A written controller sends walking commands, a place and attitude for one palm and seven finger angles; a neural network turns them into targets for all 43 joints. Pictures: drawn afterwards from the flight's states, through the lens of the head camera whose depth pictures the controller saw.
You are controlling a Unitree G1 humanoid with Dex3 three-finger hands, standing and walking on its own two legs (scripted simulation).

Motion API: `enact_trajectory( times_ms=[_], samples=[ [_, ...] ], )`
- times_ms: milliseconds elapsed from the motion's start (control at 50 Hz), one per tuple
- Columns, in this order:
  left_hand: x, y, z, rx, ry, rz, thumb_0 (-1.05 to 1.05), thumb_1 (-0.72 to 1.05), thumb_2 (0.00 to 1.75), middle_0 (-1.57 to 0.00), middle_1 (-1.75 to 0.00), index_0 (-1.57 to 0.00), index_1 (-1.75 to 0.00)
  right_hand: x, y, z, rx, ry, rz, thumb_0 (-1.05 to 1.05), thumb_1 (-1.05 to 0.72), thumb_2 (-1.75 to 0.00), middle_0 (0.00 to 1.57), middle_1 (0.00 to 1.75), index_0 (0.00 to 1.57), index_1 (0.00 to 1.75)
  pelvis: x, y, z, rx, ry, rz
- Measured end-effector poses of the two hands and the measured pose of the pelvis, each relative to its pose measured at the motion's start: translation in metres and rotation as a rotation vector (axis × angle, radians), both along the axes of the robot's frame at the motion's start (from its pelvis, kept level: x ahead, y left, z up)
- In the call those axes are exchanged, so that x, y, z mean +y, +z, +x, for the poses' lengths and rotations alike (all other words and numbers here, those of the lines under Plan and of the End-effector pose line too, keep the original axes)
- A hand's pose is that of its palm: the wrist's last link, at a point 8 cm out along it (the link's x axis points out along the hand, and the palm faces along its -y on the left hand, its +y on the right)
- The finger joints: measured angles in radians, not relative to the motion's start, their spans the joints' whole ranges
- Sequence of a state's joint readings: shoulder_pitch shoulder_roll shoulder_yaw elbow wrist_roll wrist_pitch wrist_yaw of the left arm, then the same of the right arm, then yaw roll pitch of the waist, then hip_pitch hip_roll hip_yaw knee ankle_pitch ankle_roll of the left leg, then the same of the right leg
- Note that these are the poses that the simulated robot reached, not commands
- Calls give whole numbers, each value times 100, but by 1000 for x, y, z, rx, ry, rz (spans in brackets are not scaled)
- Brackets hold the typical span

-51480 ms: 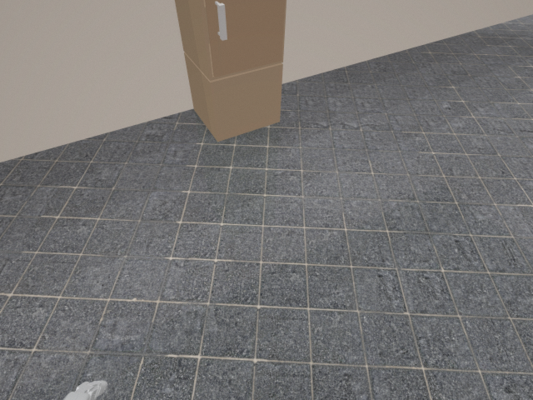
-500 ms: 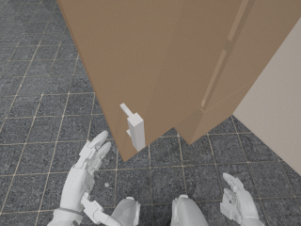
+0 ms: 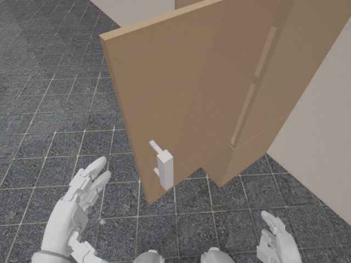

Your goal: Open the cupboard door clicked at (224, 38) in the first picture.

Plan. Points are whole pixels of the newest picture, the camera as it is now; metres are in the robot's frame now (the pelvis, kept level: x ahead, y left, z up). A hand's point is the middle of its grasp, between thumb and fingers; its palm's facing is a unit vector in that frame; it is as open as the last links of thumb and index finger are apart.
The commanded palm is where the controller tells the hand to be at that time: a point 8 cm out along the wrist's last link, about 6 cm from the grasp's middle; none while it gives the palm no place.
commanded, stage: draw the hand back to the body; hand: left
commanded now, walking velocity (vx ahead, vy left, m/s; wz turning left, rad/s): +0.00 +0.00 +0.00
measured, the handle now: (160, 165) +0.35 +0.06 +0.01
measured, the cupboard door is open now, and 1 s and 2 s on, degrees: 93 93 93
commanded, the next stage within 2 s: step back with the hand held close in 1.20 s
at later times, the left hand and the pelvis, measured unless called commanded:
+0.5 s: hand (35, 189) +0.21 +0.23 +0.17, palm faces +0.27 -0.88 -0.38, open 13.0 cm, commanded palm +0.17 +0.27 +0.20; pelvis +0.03 +0.01 +0.06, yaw +0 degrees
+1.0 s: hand out of the picture +0.22 +0.26 +0.25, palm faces +0.45 -0.80 -0.40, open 7.7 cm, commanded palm +0.17 +0.30 +0.26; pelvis +0.03 +0.00 +0.09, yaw -2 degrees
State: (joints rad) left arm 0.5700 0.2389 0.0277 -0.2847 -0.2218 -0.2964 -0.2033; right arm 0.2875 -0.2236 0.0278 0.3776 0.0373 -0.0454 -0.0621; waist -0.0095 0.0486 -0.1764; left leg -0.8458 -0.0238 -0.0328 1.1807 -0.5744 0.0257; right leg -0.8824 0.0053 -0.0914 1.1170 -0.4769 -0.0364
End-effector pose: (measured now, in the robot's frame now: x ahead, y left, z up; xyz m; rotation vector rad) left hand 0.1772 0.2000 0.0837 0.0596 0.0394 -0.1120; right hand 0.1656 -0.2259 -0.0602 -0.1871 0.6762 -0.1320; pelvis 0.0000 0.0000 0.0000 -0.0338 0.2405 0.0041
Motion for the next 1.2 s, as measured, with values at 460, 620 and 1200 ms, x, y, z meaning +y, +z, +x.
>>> enact_trajectory(
  times_ms=[460,620,1200],
  samples=[
    [65,92,-3,36,388,323,-1,-3,51,-17,-30,-17,-30,22,53,16,-33,14,-1,1,-90,-90,20,30,21,30,14,61,25,-194,-8,7],
    [80,134,7,-83,439,362,0,25,62,-18,-30,-18,-30,23,63,24,-44,32,10,1,-90,-90,20,30,21,30,13,75,31,-247,-16,13],
    [91,179,2,-220,522,396,1,88,90,-21,-30,-21,-30,0,74,24,-28,34,-1,1,-91,-90,20,30,21,30,-2,91,25,-322,-33,18]
  ],
)
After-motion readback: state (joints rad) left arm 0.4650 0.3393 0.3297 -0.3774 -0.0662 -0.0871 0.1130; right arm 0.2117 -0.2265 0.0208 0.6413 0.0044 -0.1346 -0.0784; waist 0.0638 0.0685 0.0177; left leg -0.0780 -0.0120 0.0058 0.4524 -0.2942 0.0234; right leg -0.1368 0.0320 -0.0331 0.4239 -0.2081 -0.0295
